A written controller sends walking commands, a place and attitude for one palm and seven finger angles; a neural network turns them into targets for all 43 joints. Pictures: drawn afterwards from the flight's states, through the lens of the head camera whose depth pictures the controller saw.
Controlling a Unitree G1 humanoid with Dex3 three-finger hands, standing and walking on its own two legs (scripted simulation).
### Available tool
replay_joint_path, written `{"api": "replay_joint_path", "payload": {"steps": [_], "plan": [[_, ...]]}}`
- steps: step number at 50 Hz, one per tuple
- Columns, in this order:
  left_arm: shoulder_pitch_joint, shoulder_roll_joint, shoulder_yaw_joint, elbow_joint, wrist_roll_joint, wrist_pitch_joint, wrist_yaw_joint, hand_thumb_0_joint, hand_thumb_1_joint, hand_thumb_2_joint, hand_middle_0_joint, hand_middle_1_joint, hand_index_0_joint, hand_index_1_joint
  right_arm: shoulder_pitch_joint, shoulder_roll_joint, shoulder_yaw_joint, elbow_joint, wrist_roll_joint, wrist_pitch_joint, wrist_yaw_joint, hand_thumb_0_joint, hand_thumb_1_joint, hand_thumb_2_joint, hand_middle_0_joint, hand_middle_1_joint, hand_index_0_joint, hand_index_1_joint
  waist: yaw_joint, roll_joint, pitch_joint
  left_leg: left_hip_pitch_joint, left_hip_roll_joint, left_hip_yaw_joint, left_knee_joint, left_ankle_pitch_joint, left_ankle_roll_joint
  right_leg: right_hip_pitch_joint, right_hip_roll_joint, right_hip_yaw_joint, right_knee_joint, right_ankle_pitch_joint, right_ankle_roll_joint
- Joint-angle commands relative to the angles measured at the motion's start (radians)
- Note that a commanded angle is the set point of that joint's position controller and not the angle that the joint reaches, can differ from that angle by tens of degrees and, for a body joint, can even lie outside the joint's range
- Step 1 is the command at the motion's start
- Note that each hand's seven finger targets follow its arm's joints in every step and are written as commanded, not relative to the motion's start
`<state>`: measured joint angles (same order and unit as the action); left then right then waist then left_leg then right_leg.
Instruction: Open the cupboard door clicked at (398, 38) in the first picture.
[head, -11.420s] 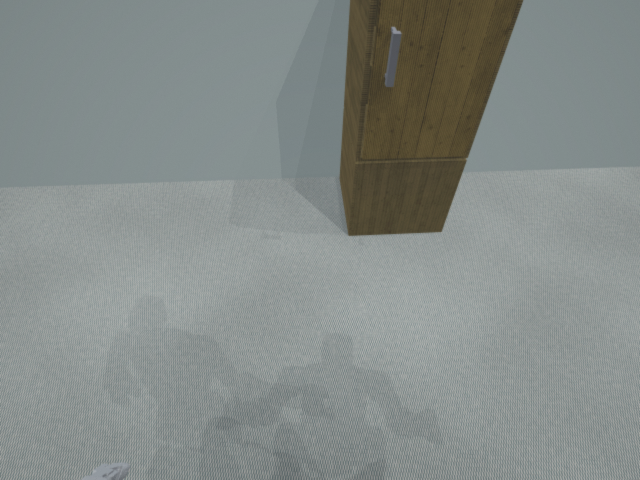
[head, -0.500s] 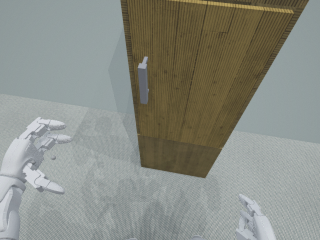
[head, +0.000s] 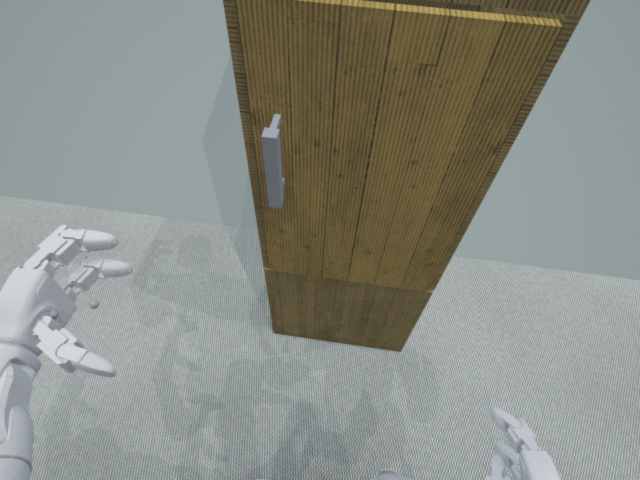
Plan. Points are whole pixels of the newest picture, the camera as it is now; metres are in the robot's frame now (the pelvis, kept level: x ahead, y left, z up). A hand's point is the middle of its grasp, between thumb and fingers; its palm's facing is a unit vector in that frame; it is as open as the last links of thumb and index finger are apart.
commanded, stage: raise the hand with hooked fingers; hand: left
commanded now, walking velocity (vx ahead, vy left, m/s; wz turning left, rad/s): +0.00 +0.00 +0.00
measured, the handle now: (276, 162) +0.56 +0.10 +0.05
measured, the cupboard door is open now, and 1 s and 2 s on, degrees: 0 0 0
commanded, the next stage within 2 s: move the hooked fingers beside the handle in 0.12 s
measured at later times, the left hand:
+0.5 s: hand (118, 278) +0.32 +0.26 +0.07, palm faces -0.10 -0.99 -0.02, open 14.0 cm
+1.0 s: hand (172, 234) +0.39 +0.21 +0.07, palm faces -0.11 -0.99 -0.02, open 14.0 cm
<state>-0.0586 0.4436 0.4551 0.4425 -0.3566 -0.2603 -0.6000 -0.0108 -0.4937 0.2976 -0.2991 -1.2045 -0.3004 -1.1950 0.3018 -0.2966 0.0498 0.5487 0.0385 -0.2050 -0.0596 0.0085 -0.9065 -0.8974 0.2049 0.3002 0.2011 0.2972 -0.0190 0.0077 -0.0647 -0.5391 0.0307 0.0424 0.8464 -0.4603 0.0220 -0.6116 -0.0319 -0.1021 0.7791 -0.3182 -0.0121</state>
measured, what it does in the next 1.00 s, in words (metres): stands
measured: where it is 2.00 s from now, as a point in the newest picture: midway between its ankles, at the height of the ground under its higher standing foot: outside the picture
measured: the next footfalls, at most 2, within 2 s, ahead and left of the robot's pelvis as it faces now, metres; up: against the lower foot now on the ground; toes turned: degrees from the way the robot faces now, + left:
none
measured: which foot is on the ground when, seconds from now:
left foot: down 0.00-1.00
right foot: down 0.00-1.00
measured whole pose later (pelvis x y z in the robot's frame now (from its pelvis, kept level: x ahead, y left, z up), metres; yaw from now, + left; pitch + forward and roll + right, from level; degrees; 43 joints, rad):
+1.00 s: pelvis +0.00 -0.01 +0.00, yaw +0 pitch +13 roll -1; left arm -0.48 0.44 0.36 0.80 -0.24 -0.30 -0.49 -0.01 -0.49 0.30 -0.30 -1.20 -0.30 -1.20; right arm 0.33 -0.29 0.05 0.59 0.03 -0.09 -0.05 0.01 -0.91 -0.90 0.21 0.30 0.20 0.30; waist -0.07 0.01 -0.07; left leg -0.62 0.03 0.05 0.85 -0.45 0.01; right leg -0.71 -0.03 -0.09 0.80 -0.32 -0.02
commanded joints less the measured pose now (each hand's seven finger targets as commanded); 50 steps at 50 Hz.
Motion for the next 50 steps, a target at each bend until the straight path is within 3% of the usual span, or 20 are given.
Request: {"api": "replay_joint_path", "payload": {"steps": [1, 7, 9, 11, 13, 16, 20, 23, 24, 27, 29, 31, 33, 35, 38, 40, 41, 44, 48, 50], "plan": [[-0.212, 0.282, 0.082, -0.189, -0.034, -0.060, -0.006, 0.000, -0.500, 0.300, -0.300, -1.200, -0.300, -1.200, -0.030, -0.146, -0.064, -0.136, 0.004, -0.058, -0.019, 0.000, -0.900, -0.900, 0.200, 0.300, 0.200, 0.300, 0.008, 0.098, -0.229, 0.038, -0.033, -0.066, -0.148, 0.313, -0.009, 0.216, 0.040, 0.057, -0.072, 0.168, -0.022], [-0.217, 0.274, 0.080, -0.163, -0.040, -0.055, -0.016, 0.000, -0.500, 0.300, -0.300, -1.200, -0.300, -1.200, -0.034, -0.145, -0.060, -0.138, 0.004, -0.061, -0.022, 0.000, -0.900, -0.900, 0.200, 0.300, 0.200, 0.300, 0.009, 0.061, -0.231, 0.024, -0.035, -0.067, -0.148, 0.286, -0.010, 0.217, 0.039, 0.059, -0.074, 0.148, -0.019], [-0.231, 0.282, 0.079, -0.166, -0.042, -0.057, -0.021, 0.000, -0.500, 0.300, -0.300, -1.200, -0.300, -1.200, -0.037, -0.150, -0.058, -0.138, 0.001, -0.062, -0.022, 0.000, -0.900, -0.900, 0.200, 0.300, 0.200, 0.300, 0.010, 0.075, -0.221, 0.025, -0.036, -0.070, -0.144, 0.299, -0.011, 0.216, 0.043, 0.060, -0.070, 0.158, -0.026], [-0.226, 0.275, 0.080, -0.148, -0.043, -0.053, -0.024, 0.000, -0.500, 0.300, -0.300, -1.200, -0.300, -1.200, -0.036, -0.147, -0.059, -0.138, 0.003, -0.059, -0.022, 0.000, -0.900, -0.900, 0.200, 0.300, 0.200, 0.300, 0.007, 0.045, -0.228, 0.013, -0.035, -0.065, -0.143, 0.276, -0.009, 0.217, 0.039, 0.063, -0.076, 0.143, -0.019], [-0.331, 0.247, 0.033, -0.139, -0.035, -0.052, -0.024, 0.000, -0.500, 0.300, -0.300, -1.200, -0.300, -1.200, -0.037, -0.149, -0.056, -0.125, 0.005, -0.056, -0.030, 0.000, -0.900, -0.900, 0.200, 0.300, 0.200, 0.300, -0.017, 0.063, -0.206, 0.011, -0.034, -0.067, -0.142, 0.249, -0.009, 0.179, 0.038, 0.059, -0.075, 0.121, -0.017], [-0.426, 0.265, 0.021, -0.114, -0.022, -0.056, -0.021, 0.000, -0.500, 0.300, -0.300, -1.200, -0.300, -1.200, -0.024, -0.151, -0.056, -0.113, 0.003, -0.053, -0.039, 0.000, -0.900, -0.900, 0.200, 0.300, 0.200, 0.300, -0.026, 0.079, -0.220, 0.021, -0.035, -0.071, -0.135, 0.238, -0.011, 0.165, 0.039, 0.065, -0.072, 0.106, -0.020], [-0.505, 0.284, 0.012, -0.083, 0.003, -0.062, -0.005, 0.000, -0.500, 0.300, -0.300, -1.200, -0.300, -1.200, -0.016, -0.151, -0.055, -0.108, 0.001, -0.044, -0.041, 0.000, -0.900, -0.900, 0.200, 0.300, 0.200, 0.300, -0.022, 0.095, -0.253, 0.025, -0.033, -0.077, -0.131, 0.251, -0.015, 0.154, 0.038, 0.061, -0.056, 0.109, -0.024], [-0.488, 0.253, -0.011, -0.087, 0.014, -0.064, 0.016, 0.000, -0.500, 0.300, -0.300, -1.200, -0.300, -1.200, -0.008, -0.145, -0.057, -0.112, 0.002, -0.042, -0.034, 0.000, -0.900, -0.900, 0.200, 0.300, 0.200, 0.300, -0.008, 0.132, -0.313, 0.060, -0.032, -0.083, -0.134, 0.332, -0.024, 0.170, 0.033, 0.054, -0.041, 0.167, -0.026], [-0.478, 0.261, -0.002, -0.077, 0.012, -0.059, 0.022, 0.000, -0.500, 0.300, -0.300, -1.200, -0.300, -1.200, -0.001, -0.149, -0.057, -0.117, -0.002, -0.039, -0.030, 0.000, -0.900, -0.900, 0.200, 0.300, 0.200, 0.300, -0.004, 0.097, -0.321, 0.059, -0.030, -0.086, -0.128, 0.364, -0.024, 0.182, 0.039, 0.051, -0.034, 0.190, -0.028], [-0.459, 0.244, -0.001, -0.048, 0.017, -0.049, 0.047, 0.000, -0.500, 0.300, -0.300, -1.200, -0.300, -1.200, 0.005, -0.144, -0.060, -0.118, -0.001, -0.023, -0.020, 0.000, -0.900, -0.900, 0.200, 0.300, 0.200, 0.300, -0.004, 0.076, -0.307, 0.032, -0.028, -0.074, -0.135, 0.361, -0.025, 0.186, 0.034, 0.051, -0.040, 0.203, -0.020], [-0.445, 0.283, 0.037, -0.013, 0.024, -0.044, 0.063, 0.000, -0.500, 0.300, -0.300, -1.200, -0.300, -1.200, 0.014, -0.151, -0.059, -0.119, -0.004, -0.010, -0.016, 0.000, -0.900, -0.900, 0.200, 0.300, 0.200, 0.300, 0.005, 0.051, -0.285, 0.001, -0.028, -0.069, -0.134, 0.367, -0.022, 0.208, 0.037, 0.054, -0.036, 0.220, -0.024], [-0.492, 0.247, -0.001, -0.021, 0.037, -0.045, 0.074, 0.000, -0.500, 0.300, -0.300, -1.200, -0.300, -1.200, 0.017, -0.144, -0.059, -0.124, -0.002, 0.001, -0.012, 0.000, -0.900, -0.900, 0.200, 0.300, 0.200, 0.300, -0.008, 0.062, -0.297, 0.000, -0.029, -0.063, -0.138, 0.360, -0.022, 0.203, 0.034, 0.057, -0.038, 0.224, -0.018], [-0.551, 0.263, 0.004, -0.002, 0.048, -0.054, 0.090, 0.000, -0.500, 0.300, -0.300, -1.200, -0.300, -1.200, 0.029, -0.146, -0.063, -0.113, -0.001, 0.012, -0.013, 0.000, -0.900, -0.900, 0.200, 0.300, 0.200, 0.300, -0.023, 0.060, -0.290, -0.009, -0.027, -0.059, -0.138, 0.312, -0.019, 0.186, 0.034, 0.062, -0.046, 0.191, -0.015], [-0.595, 0.300, 0.033, 0.013, 0.049, -0.074, 0.092, 0.000, -0.500, 0.300, -0.300, -1.200, -0.300, -1.200, 0.040, -0.149, -0.063, -0.107, -0.005, 0.022, -0.015, 0.000, -0.900, -0.900, 0.200, 0.300, 0.200, 0.300, -0.020, 0.048, -0.320, -0.019, -0.030, -0.055, -0.131, 0.310, -0.015, 0.224, 0.036, 0.076, -0.042, 0.208, -0.017], [-0.623, 0.250, -0.017, 0.007, 0.056, -0.099, 0.089, 0.000, -0.500, 0.300, -0.300, -1.200, -0.300, -1.200, 0.046, -0.140, -0.064, -0.100, -0.003, 0.027, -0.014, 0.000, -0.900, -0.900, 0.200, 0.300, 0.200, 0.300, -0.029, 0.091, -0.347, 0.011, -0.031, -0.053, -0.127, 0.346, -0.014, 0.217, 0.033, 0.077, -0.041, 0.241, -0.017], [-0.625, 0.263, -0.007, 0.024, 0.056, -0.104, 0.086, 0.000, -0.500, 0.300, -0.300, -1.200, -0.300, -1.200, 0.063, -0.145, -0.068, -0.090, -0.005, 0.036, -0.013, 0.000, -0.900, -0.900, 0.200, 0.300, 0.200, 0.300, -0.027, 0.068, -0.376, 0.021, -0.027, -0.059, -0.120, 0.405, -0.015, 0.235, 0.036, 0.076, -0.031, 0.288, -0.017], [-0.611, 0.236, -0.029, 0.050, 0.060, -0.099, 0.085, 0.000, -0.500, 0.300, -0.300, -1.200, -0.300, -1.200, 0.064, -0.143, -0.068, -0.089, -0.004, 0.041, -0.012, 0.000, -0.900, -0.900, 0.200, 0.300, 0.200, 0.300, -0.030, 0.080, -0.365, 0.022, -0.027, -0.055, -0.120, 0.408, -0.015, 0.220, 0.035, 0.075, -0.033, 0.289, -0.015], [-0.709, 0.234, -0.042, 0.131, 0.064, -0.091, 0.096, 0.000, -0.500, 0.300, -0.300, -1.200, -0.300, -1.200, 0.069, -0.151, -0.064, -0.071, -0.002, 0.057, -0.013, 0.000, -0.900, -0.900, 0.200, 0.300, 0.200, 0.300, -0.052, 0.023, -0.289, -0.034, -0.029, -0.056, -0.126, 0.314, -0.010, 0.190, 0.035, 0.073, -0.044, 0.232, -0.016], [-0.783, 0.256, -0.036, 0.165, 0.093, -0.110, 0.122, 0.000, -0.500, 0.300, -0.300, -1.200, -0.300, -1.200, 0.083, -0.146, -0.067, -0.065, -0.005, 0.074, -0.011, 0.000, -0.900, -0.900, 0.200, 0.300, 0.200, 0.300, -0.050, 0.056, -0.347, -0.027, -0.033, -0.048, -0.120, 0.303, -0.007, 0.199, 0.029, 0.086, -0.041, 0.229, -0.013], [-0.799, 0.284, -0.013, 0.153, 0.095, -0.128, 0.127, 0.000, -0.500, 0.300, -0.300, -1.200, -0.300, -1.200, 0.096, -0.146, -0.070, -0.062, -0.009, 0.082, -0.008, 0.000, -0.900, -0.900, 0.200, 0.300, 0.200, 0.300, -0.042, 0.056, -0.410, -0.018, -0.032, -0.045, -0.107, 0.362, -0.006, 0.243, 0.031, 0.094, -0.027, 0.296, -0.013]]}}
